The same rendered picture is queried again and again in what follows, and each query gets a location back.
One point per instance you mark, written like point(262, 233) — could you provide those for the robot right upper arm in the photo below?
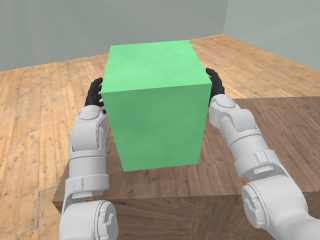
point(276, 205)

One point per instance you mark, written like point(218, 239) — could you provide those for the carton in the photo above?
point(156, 97)

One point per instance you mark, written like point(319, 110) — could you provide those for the pedestal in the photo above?
point(204, 201)

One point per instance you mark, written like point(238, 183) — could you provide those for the robot right hand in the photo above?
point(217, 87)

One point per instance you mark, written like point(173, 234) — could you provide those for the right robot forearm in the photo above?
point(253, 158)

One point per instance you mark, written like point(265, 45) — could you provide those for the robot left upper arm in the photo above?
point(93, 220)

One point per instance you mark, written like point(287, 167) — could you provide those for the robot left hand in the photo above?
point(92, 95)

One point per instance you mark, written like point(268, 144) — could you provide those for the left robot forearm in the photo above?
point(87, 158)

